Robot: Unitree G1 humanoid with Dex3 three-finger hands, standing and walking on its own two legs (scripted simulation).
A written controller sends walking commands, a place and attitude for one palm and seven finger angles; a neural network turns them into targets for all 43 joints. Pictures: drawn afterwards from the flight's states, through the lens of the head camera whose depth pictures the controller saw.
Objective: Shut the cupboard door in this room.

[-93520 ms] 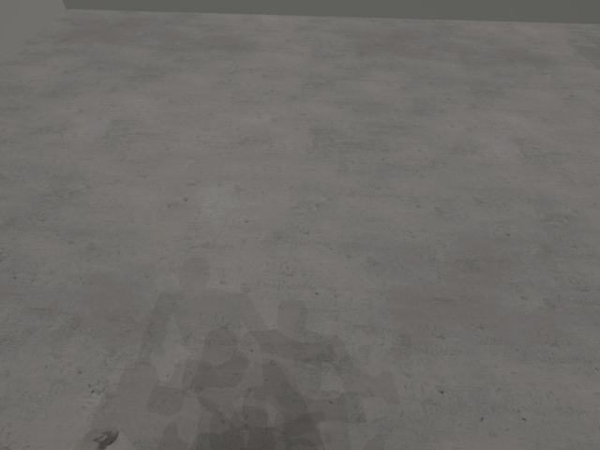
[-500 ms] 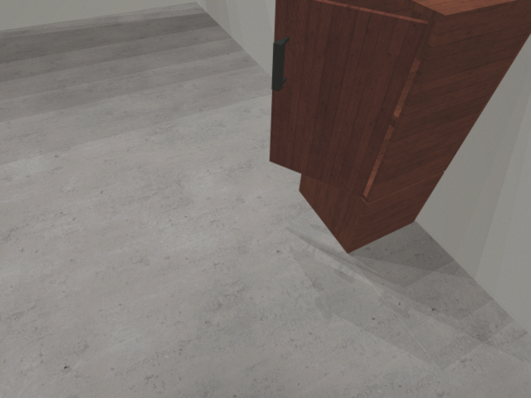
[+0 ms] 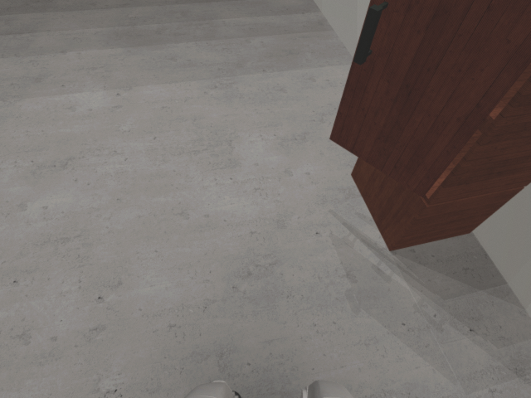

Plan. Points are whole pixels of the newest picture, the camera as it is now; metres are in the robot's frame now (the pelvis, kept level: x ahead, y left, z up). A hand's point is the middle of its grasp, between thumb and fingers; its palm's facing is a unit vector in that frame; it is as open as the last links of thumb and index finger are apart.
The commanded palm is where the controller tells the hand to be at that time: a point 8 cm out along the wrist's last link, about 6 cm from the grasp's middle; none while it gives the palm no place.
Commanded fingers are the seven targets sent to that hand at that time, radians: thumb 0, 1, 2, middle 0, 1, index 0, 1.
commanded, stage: walk to a spot facing it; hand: left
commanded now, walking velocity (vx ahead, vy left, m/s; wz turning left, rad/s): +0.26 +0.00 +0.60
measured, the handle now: (371, 33) +0.93 -0.24 +0.05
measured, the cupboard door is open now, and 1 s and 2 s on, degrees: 34 34 34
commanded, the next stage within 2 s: turn to face it in 0.90 s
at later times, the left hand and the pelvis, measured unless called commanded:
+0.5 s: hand out of the picture +0.01 +0.16 -0.15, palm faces +0.36 -0.89 -0.27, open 7.4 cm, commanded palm none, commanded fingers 0.00 0.90 0.90 -0.20 -0.30 -0.20 -0.30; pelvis +0.07 -0.03 +0.02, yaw +22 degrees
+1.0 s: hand (100, 370) +0.17 +0.27 -0.14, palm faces +0.57 -0.78 -0.25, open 7.3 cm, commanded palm none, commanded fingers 0.00 0.90 0.90 -0.20 -0.30 -0.20 -0.30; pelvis +0.18 +0.03 +0.01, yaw +37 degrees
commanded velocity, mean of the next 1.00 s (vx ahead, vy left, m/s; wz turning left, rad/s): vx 0.16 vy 0.00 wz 0.56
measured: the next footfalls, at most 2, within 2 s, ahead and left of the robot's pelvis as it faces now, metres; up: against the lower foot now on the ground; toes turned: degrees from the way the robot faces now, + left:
right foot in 0.24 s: +0.07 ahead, -0.16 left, +0.00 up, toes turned +9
left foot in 0.64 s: +0.16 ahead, +0.14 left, +0.00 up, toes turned +32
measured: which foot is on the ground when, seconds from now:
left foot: down 0.00-0.24, up 0.26-0.62, down 0.64-1.00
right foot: up 0.00-0.22, down 0.24-0.62, up 0.64-1.00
